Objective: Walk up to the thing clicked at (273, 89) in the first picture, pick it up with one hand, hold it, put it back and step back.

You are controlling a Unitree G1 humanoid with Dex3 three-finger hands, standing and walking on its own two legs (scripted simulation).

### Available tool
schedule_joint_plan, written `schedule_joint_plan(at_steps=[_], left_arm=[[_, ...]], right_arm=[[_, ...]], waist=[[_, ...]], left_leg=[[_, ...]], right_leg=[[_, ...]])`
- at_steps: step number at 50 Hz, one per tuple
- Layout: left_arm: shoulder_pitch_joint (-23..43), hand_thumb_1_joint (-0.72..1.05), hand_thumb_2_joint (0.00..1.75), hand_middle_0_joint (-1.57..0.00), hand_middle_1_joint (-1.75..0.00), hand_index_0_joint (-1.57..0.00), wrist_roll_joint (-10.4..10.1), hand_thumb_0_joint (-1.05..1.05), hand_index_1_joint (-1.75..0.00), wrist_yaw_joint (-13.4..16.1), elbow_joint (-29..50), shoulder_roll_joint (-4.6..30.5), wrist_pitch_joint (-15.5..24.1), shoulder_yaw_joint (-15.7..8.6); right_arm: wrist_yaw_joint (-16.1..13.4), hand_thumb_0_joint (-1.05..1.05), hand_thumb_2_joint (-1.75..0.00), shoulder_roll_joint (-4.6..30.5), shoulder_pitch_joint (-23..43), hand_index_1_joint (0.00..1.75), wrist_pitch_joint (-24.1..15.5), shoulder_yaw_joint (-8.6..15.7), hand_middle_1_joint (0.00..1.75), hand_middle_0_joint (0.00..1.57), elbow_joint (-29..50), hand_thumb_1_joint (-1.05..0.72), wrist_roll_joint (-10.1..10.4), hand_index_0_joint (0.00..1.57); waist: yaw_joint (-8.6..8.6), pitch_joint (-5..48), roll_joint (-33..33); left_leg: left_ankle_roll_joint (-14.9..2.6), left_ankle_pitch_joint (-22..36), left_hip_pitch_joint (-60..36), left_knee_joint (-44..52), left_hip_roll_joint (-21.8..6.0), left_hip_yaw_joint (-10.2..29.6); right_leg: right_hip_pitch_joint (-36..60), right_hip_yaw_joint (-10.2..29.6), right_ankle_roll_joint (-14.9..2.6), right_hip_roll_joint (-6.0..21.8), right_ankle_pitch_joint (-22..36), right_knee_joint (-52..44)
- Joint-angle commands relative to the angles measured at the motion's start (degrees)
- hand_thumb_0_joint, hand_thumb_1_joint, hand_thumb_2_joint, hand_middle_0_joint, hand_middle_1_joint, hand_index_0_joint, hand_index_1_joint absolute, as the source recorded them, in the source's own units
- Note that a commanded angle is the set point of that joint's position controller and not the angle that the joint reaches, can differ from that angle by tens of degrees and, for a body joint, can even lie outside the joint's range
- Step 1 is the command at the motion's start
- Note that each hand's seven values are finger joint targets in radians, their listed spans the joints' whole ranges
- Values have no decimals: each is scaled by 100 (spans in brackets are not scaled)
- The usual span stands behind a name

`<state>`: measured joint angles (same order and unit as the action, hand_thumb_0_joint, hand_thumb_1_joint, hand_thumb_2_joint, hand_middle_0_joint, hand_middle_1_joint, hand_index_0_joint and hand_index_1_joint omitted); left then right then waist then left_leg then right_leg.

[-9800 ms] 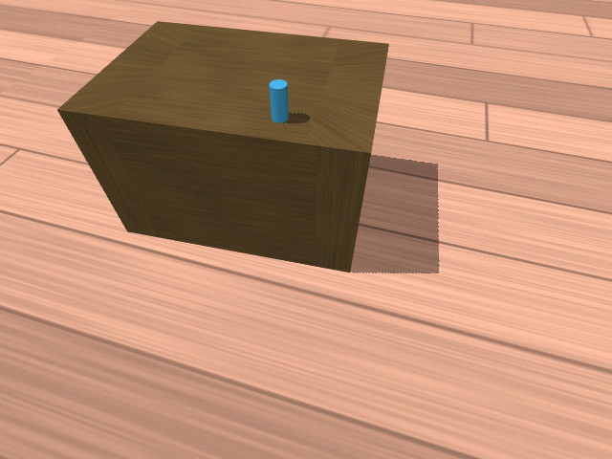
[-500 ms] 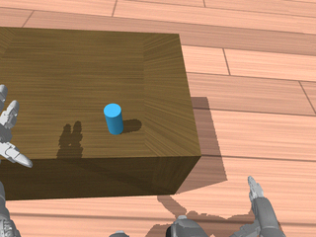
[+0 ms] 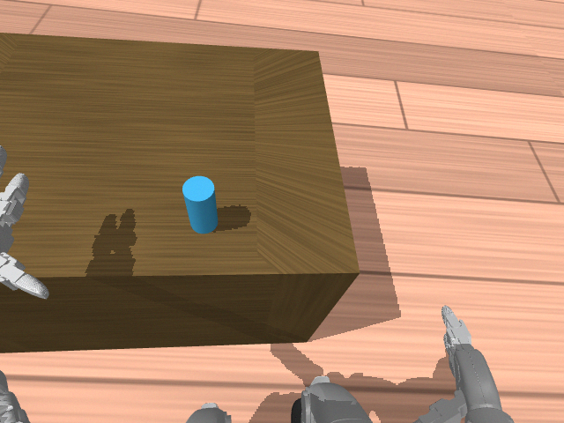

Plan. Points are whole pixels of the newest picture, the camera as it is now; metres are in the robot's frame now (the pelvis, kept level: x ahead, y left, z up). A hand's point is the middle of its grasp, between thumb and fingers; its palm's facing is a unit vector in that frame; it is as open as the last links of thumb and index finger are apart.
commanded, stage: go down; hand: left
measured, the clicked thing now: (201, 206) +0.47 +0.11 -0.06
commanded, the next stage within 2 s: approach in 0.84 s
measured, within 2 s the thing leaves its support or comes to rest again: neither
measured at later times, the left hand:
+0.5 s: hand (28, 223) +0.37 +0.31 +0.06, palm faces -0.02 -1.00 +0.02, open 17.8 cm
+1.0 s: hand (30, 227) +0.37 +0.31 +0.05, palm faces -0.04 -1.00 +0.03, open 17.8 cm
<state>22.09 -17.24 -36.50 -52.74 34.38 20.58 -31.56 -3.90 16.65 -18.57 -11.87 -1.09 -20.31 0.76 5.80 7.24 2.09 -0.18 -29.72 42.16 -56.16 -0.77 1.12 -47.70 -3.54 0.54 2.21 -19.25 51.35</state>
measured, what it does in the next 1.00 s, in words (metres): stands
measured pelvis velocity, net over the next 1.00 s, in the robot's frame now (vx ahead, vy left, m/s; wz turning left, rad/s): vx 0.00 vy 0.00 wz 0.00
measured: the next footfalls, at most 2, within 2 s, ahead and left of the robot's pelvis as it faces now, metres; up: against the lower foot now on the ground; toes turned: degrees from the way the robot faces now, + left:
none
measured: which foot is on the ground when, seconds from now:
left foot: down 0.00-1.00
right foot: down 0.00-1.00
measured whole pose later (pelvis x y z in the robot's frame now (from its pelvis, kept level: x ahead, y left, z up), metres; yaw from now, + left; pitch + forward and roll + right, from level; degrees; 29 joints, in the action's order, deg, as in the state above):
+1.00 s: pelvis +0.00 +0.00 -0.01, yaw +0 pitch +17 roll -2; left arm 24.1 -17.0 -38.3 -53.5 36.3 20.1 -31.4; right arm -3.6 17.2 -20.6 -12.6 -2.4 -15.9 0.5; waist 6.8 7.5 2.6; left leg -0.4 -30.5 44.9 -58.7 -0.7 1.2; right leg -50.1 -3.4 0.8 2.3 -19.5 53.2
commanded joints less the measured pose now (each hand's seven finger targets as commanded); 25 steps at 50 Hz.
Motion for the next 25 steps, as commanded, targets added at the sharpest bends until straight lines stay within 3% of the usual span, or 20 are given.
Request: schedule_joint_plan(at_steps=[1, 3, 4, 6, 7, 8, 9, 11, 14, 15, 17, 18, 23, 25], left_arm=[[1780, -57, 3, -5, -1, -4, -144, 0, -2, -71, 1192, 2180, 367, -455], [1651, -54, 3, -5, 0, -4, -170, 0, -1, -105, 1035, 2029, 361, -380], [1741, -57, 3, -5, -1, -4, -170, 0, -1, -121, 1168, 2164, 363, -446], [1741, -56, 2, -4, 0, -4, -191, 0, -1, -186, 897, 1900, 334, -288], [1714, -58, 2, -5, -1, -5, -201, 0, -1, -188, 994, 1874, 332, -279], [1651, -57, 2, -5, 0, -5, -165, 0, -1, -198, 850, 1868, 314, -241], [1758, -59, 2, -5, -1, -5, -182, 0, -1, -209, 927, 1971, 314, -263], [1814, -61, 2, -5, -1, -5, -181, 0, -2, -184, 964, 2087, 314, -354], [1999, -61, 1, -5, -2, -5, -189, 0, -2, -172, 1332, 2141, 313, -356], [1776, -61, 1, -5, -2, -5, -177, 0, -2, -147, 1036, 1951, 279, -295], [1736, -61, 1, -5, -2, -5, -160, 0, -2, -111, 1206, 2106, 256, -391], [1735, -61, 0, -5, -2, -5, -158, 0, -2, -108, 1149, 2172, 235, -444], [1697, -60, 2, -5, -2, -5, -148, 0, -2, -132, 1026, 1925, 223, -289], [1586, -61, 0, -5, -1, -5, -177, 0, -1, -171, 903, 1993, 222, -352]], right_arm=[[-116, 0, -5, 1007, 10, 5, -310, 534, 5, 5, 900, 56, 17, 5], [-110, 0, -5, 943, -57, 5, -303, 499, 5, 5, 878, 56, 26, 5], [-121, 0, -5, 1047, -80, 5, -303, 558, 5, 5, 915, 56, 32, 5], [-90, 0, -5, 888, -109, 5, -315, 414, 5, 5, 875, 55, 34, 5], [-84, 0, -5, 965, -113, 5, -315, 471, 5, 5, 922, 55, 23, 5], [-87, 0, -5, 959, -92, 5, -329, 480, 5, 5, 942, 56, 22, 5], [-90, 0, -5, 1114, -33, 5, -347, 555, 5, 5, 976, 56, 31, 5], [-73, 0, -5, 1046, -82, 5, -348, 502, 5, 5, 1014, 55, 21, 5], [-61, 0, -5, 955, -199, 5, -346, 406, 5, 5, 1181, 55, 24, 5], [-50, 0, -5, 926, -233, 5, -331, 417, 5, 5, 1089, 55, 17, 5], [-59, 0, -5, 1100, -175, 5, -328, 547, 5, 5, 1168, 55, 25, 5], [-63, 0, -5, 996, -175, 5, -317, 421, 5, 5, 1127, 55, 27, 5], [-68, 0, -5, 993, -26, 5, -330, 467, 5, 5, 1172, 55, 25, 5], [-76, 0, -5, 991, -203, 5, -316, 475, 5, 5, 1101, 55, 30, 5]], waist=[[-109, 2020, -1051], [-65, 1968, -956], [-84, 2019, -1009], [-20, 1928, -1030], [-85, 1995, -1073], [-35, 1945, -1072], [-13, 1864, -1100], [-56, 1956, -1045], [-125, 2352, -1341], [-86, 2185, -1124], [-130, 2288, -1211], [-155, 2178, -1188], [-96, 1748, -834], [-72, 1893, -877]], left_leg=[[121, 2174, -795, 783, 124, 114], [91, 2209, -690, 720, 154, 62], [117, 2366, -799, 753, 112, 122], [126, 2448, -778, 707, 94, 149], [142, 2522, -832, 730, 81, 174], [138, 2455, -836, 693, 94, 146], [155, 2367, -877, 761, 46, 207], [135, 2326, -737, 698, 85, 177], [180, 2759, -1111, 678, 71, 189], [151, 2721, -1017, 661, 87, 162], [182, 2855, -1088, 697, 70, 196], [181, 2893, -1027, 696, 67, 198], [89, 1936, -488, 768, 142, 106], [74, 2015, -549, 701, 168, 53]], right_leg=[[1441, 147, -270, -109, 1180, -349], [1515, 169, -270, -104, 1268, -339], [1449, 133, -279, -126, 1315, -296], [1294, 115, -283, -135, 1284, -255], [1251, 96, -290, -141, 1248, -232], [1209, 100, -276, -139, 1227, -254], [1065, 68, -278, -166, 1090, -240], [1213, 96, -276, -142, 1145, -235], [1311, 95, -281, -141, 1307, -203], [1314, 100, -278, -144, 1314, -236], [1299, 86, -288, -140, 1347, -209], [1317, 82, -284, -145, 1363, -221], [1346, 142, -270, -131, 1009, -303], [1431, 165, -263, -120, 1098, -310]])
